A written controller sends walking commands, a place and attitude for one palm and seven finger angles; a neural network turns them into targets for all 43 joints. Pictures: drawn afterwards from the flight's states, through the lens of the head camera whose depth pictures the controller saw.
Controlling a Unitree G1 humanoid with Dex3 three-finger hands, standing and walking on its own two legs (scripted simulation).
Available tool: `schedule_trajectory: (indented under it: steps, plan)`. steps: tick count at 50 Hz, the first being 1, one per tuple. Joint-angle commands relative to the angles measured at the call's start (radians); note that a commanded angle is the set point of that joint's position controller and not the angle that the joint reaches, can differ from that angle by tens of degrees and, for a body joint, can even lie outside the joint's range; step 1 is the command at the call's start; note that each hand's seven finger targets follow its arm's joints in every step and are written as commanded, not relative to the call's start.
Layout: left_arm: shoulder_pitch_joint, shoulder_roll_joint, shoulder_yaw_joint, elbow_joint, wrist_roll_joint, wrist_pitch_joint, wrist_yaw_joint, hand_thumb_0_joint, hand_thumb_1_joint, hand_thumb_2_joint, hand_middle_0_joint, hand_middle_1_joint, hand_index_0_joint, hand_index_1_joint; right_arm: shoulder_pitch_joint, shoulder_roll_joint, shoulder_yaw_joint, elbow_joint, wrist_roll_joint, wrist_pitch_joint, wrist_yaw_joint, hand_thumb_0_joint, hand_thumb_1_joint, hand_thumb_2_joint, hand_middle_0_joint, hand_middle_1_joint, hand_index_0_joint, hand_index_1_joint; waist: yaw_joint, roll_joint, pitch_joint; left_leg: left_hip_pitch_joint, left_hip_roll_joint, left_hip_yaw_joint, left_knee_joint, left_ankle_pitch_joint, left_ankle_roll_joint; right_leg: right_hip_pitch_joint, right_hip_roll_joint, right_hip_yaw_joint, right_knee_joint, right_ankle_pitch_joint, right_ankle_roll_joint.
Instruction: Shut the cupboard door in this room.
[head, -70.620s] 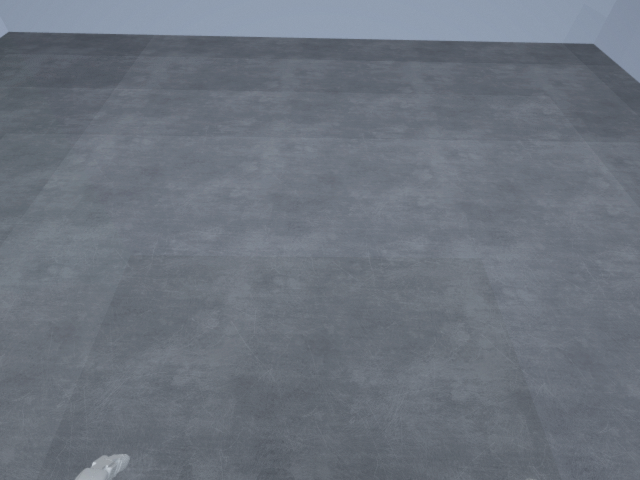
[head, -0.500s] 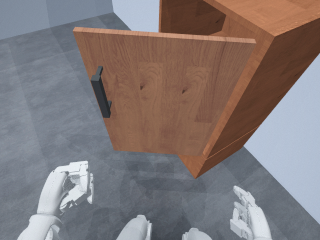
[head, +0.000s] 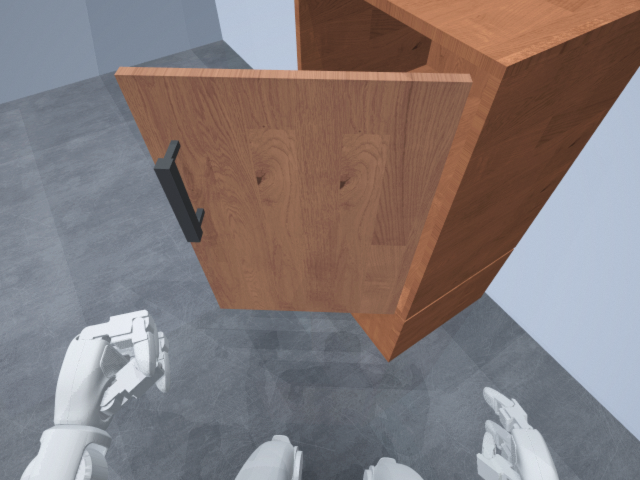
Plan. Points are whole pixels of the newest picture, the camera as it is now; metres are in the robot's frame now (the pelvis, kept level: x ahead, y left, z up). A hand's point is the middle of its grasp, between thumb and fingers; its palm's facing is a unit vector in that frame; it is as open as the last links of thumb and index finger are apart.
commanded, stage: bring the fist close to the handle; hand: left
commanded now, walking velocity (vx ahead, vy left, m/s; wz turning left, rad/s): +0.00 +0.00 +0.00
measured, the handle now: (184, 194) +0.48 +0.24 +0.06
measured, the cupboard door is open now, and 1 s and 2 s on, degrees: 55 55 51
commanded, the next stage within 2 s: push the door shut along its arc in 1.44 s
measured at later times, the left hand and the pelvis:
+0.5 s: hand (172, 309) +0.29 +0.20 +0.06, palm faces +0.01 -1.00 -0.02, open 3.1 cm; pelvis +0.01 +0.00 +0.01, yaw -1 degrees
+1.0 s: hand (182, 251) +0.37 +0.21 +0.07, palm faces +0.01 -1.00 -0.04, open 3.1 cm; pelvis +0.00 +0.02 +0.01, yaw -1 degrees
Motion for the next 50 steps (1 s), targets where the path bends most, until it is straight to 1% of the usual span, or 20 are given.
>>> schedule_trajectory:
  steps: [1, 3, 4, 8, 11, 15, 17, 21, 24, 25, 26, 31, 33, 34, 38, 39, 41, 44, 48, 50]
  plan:
    - [-0.029, 0.127, 0.018, -0.179, -0.007, 0.012, -0.063, 0.0, 0.9, 0.9, -1.3, -1.5, -1.3, -1.5, -0.031, -0.125, -0.051, -0.179, 0.011, -0.046, -0.024, 0.0, -0.9, -0.9, 0.2, 0.3, 0.2, 0.3, -0.021, -0.074, -0.174, 0.118, 0.004, -0.038, -0.142, 0.153, 0.0, 0.153, -0.041, 0.161, -0.251, 0.171, 0.045]
    - [-0.136, 0.178, 0.076, -0.25, -0.016, -0.014, -0.044, 0.0, 0.9, 0.9, -1.3, -1.5, -1.3, -1.5, -0.039, -0.117, -0.046, -0.175, 0.005, -0.048, -0.034, 0.0, -0.9, -0.9, 0.2, 0.3, 0.2, 0.3, -0.021, -0.061, -0.208, 0.124, 0.006, -0.037, -0.131, 0.17, 0.0, 0.166, -0.042, 0.166, -0.239, 0.199, 0.048]
    - [-0.176, 0.234, 0.135, -0.27, -0.014, -0.035, -0.019, 0.0, 0.9, 0.9, -1.3, -1.5, -1.3, -1.5, -0.038, -0.115, -0.045, -0.159, 0.0, -0.048, -0.04, 0.0, -0.9, -0.9, 0.2, 0.3, 0.2, 0.3, -0.015, -0.047, -0.201, 0.117, 0.011, -0.039, -0.122, 0.179, -0.001, 0.16, -0.033, 0.164, -0.225, 0.211, 0.041]
    - [-0.279, 0.172, 0.13, -0.179, -0.018, -0.109, 0.028, 0.0, 0.9, 0.9, -1.3, -1.5, -1.3, -1.5, -0.057, -0.098, -0.035, -0.117, -0.006, -0.061, -0.031, 0.0, -0.9, -0.9, 0.2, 0.3, 0.2, 0.3, -0.02, -0.006, -0.166, 0.106, 0.012, -0.043, -0.114, 0.151, -0.009, 0.086, -0.02, 0.142, -0.194, 0.157, 0.027]
    - [-0.27, 0.146, 0.093, -0.053, -0.017, -0.072, -0.008, 0.0, 0.9, 0.9, -1.3, -1.5, -1.3, -1.5, -0.048, -0.114, -0.038, -0.102, 0.0, -0.055, -0.024, 0.0, -0.9, -0.9, 0.2, 0.3, 0.2, 0.3, -0.026, 0.002, -0.178, 0.102, 0.011, -0.036, -0.117, 0.157, -0.009, 0.098, -0.026, 0.149, -0.205, 0.175, 0.033]
    - [-0.299, 0.136, 0.033, 0.018, -0.014, 0.039, -0.089, 0.0, 0.9, 0.9, -1.3, -1.5, -1.3, -1.5, -0.023, -0.136, -0.041, -0.121, 0.018, -0.044, -0.03, 0.0, -0.9, -0.9, 0.2, 0.3, 0.2, 0.3, -0.03, -0.031, -0.226, 0.138, 0.012, -0.036, -0.149, 0.199, 0.002, 0.159, -0.031, 0.15, -0.23, 0.246, 0.045]
    - [-0.356, 0.185, 0.084, -0.002, -0.024, 0.065, -0.092, 0.0, 0.9, 0.9, -1.3, -1.5, -1.3, -1.5, -0.019, -0.139, -0.042, -0.12, 0.018, -0.042, -0.036, 0.0, -0.9, -0.9, 0.2, 0.3, 0.2, 0.3, -0.023, -0.027, -0.254, 0.164, 0.011, -0.039, -0.162, 0.224, 0.0, 0.185, -0.031, 0.139, -0.228, 0.286, 0.044]
    - [-0.427, 0.22, 0.18, -0.013, -0.042, 0.01, -0.031, 0.0, 0.9, 0.9, -1.3, -1.5, -1.3, -1.5, -0.029, -0.122, -0.04, -0.105, 0.005, -0.041, -0.038, 0.0, -0.9, -0.9, 0.2, 0.3, 0.2, 0.3, -0.006, -0.07, -0.273, 0.176, 0.014, -0.04, -0.169, 0.269, -0.007, 0.211, -0.028, 0.121, -0.199, 0.372, 0.044]
    - [-0.447, 0.208, 0.173, 0.026, -0.022, -0.047, 0.006, 0.0, 0.9, 0.9, -1.3, -1.5, -1.3, -1.5, -0.037, -0.122, -0.041, -0.088, -0.001, -0.039, -0.024, 0.0, -0.9, -0.9, 0.2, 0.3, 0.2, 0.3, 0.001, -0.003, -0.238, 0.195, 0.013, -0.039, -0.18, 0.274, -0.011, 0.155, -0.014, 0.093, -0.175, 0.34, 0.025]
    - [-0.465, 0.18, 0.145, 0.051, -0.01, -0.055, 0.01, 0.0, 0.9, 0.9, -1.3, -1.5, -1.3, -1.5, -0.038, -0.121, -0.042, -0.079, -0.004, -0.037, -0.02, 0.0, -0.9, -0.9, 0.2, 0.3, 0.2, 0.3, -0.01, -0.001, -0.238, 0.208, 0.015, -0.039, -0.183, 0.265, -0.011, 0.127, -0.015, 0.084, -0.171, 0.324, 0.026]
    - [-0.459, 0.164, 0.121, 0.097, 0.0, -0.053, 0.007, 0.0, 0.9, 0.9, -1.3, -1.5, -1.3, -1.5, -0.035, -0.125, -0.043, -0.074, -0.003, -0.034, -0.015, 0.0, -0.9, -0.9, 0.2, 0.3, 0.2, 0.3, -0.017, 0.01, -0.207, 0.204, 0.015, -0.038, -0.187, 0.245, -0.012, 0.102, -0.015, 0.083, -0.178, 0.3, 0.025]
    - [-0.557, 0.137, 0.045, 0.155, 0.02, -0.011, -0.042, 0.0, 0.9, 0.9, -1.3, -1.5, -1.3, -1.5, -0.009, -0.148, -0.055, -0.074, 0.007, -0.019, -0.014, 0.0, -0.9, -0.9, 0.2, 0.3, 0.2, 0.3, -0.042, -0.003, -0.243, 0.248, 0.021, -0.05, -0.208, 0.235, -0.01, 0.092, -0.013, 0.073, -0.196, 0.287, 0.026]
    - [-0.657, 0.158, 0.061, 0.153, 0.014, -0.005, -0.042, 0.0, 0.9, 0.9, -1.3, -1.5, -1.3, -1.5, -0.01, -0.151, -0.054, -0.067, 0.009, -0.016, -0.022, 0.0, -0.9, -0.9, 0.2, 0.3, 0.2, 0.3, -0.048, -0.007, -0.257, 0.265, 0.022, -0.059, -0.217, 0.22, -0.011, 0.086, -0.012, 0.069, -0.202, 0.266, 0.024]
    - [-0.686, 0.199, 0.104, 0.16, 0.01, -0.01, -0.031, 0.0, 0.9, 0.9, -1.3, -1.5, -1.3, -1.5, -0.002, -0.156, -0.056, -0.059, 0.008, -0.015, -0.026, 0.0, -0.9, -0.9, 0.2, 0.3, 0.2, 0.3, -0.047, -0.029, -0.263, 0.262, 0.025, -0.066, -0.216, 0.224, -0.012, 0.089, -0.007, 0.066, -0.198, 0.264, 0.022]
    - [-0.837, 0.208, 0.13, 0.196, 0.025, -0.055, 0.022, 0.0, 0.9, 0.9, -1.3, -1.5, -1.3, -1.5, -0.014, -0.148, -0.049, -0.034, 0.001, -0.016, -0.028, 0.0, -0.9, -0.9, 0.2, 0.3, 0.2, 0.3, -0.048, 0.016, -0.279, 0.299, 0.03, -0.08, -0.221, 0.208, -0.023, 0.039, -0.007, 0.056, -0.182, 0.233, 0.019]
    - [-0.86, 0.244, 0.157, 0.219, 0.038, -0.064, 0.036, 0.0, 0.9, 0.9, -1.3, -1.5, -1.3, -1.5, -0.006, -0.153, -0.048, -0.025, -0.002, -0.014, -0.029, 0.0, -0.9, -0.9, 0.2, 0.3, 0.2, 0.3, -0.044, 0.018, -0.283, 0.3, 0.032, -0.085, -0.223, 0.214, -0.025, 0.034, -0.005, 0.053, -0.174, 0.23, 0.016]
    - [-0.88, 0.207, 0.123, 0.272, 0.058, -0.07, 0.046, 0.0, 0.9, 0.9, -1.3, -1.5, -1.3, -1.5, -0.005, -0.149, -0.048, -0.016, -0.007, -0.011, -0.021, 0.0, -0.9, -0.9, 0.2, 0.3, 0.2, 0.3, -0.048, 0.052, -0.302, 0.331, 0.033, -0.087, -0.224, 0.224, -0.03, 0.008, -0.008, 0.05, -0.171, 0.233, 0.017]
    - [-0.823, 0.213, 0.126, 0.369, 0.067, -0.046, 0.029, 0.0, 0.9, 0.9, -1.3, -1.5, -1.3, -1.5, 0.024, -0.162, -0.055, -0.017, -0.006, 0.001, -0.011, 0.0, -0.9, -0.9, 0.2, 0.3, 0.2, 0.3, -0.038, 0.029, -0.331, 0.345, 0.035, -0.088, -0.229, 0.274, -0.034, 0.033, -0.003, 0.045, -0.175, 0.27, 0.015]
    - [-0.875, 0.172, 0.08, 0.415, 0.058, -0.005, -0.005, 0.0, 0.9, 0.9, -1.3, -1.5, -1.3, -1.5, 0.037, -0.162, -0.057, -0.025, 0.006, 0.022, -0.004, 0.0, -0.9, -0.9, 0.2, 0.3, 0.2, 0.3, -0.052, 0.012, -0.304, 0.354, 0.037, -0.081, -0.244, 0.295, -0.033, 0.042, -0.005, 0.044, -0.201, 0.295, 0.02]
    - [-0.937, 0.208, 0.117, 0.45, 0.052, -0.005, 0.001, 0.0, 0.9, 0.9, -1.3, -1.5, -1.3, -1.5, 0.044, -0.165, -0.056, -0.017, 0.006, 0.029, -0.008, 0.0, -0.9, -0.9, 0.2, 0.3, 0.2, 0.3, -0.06, -0.027, -0.272, 0.311, 0.036, -0.076, -0.239, 0.267, -0.025, 0.046, -0.005, 0.049, -0.206, 0.288, 0.021]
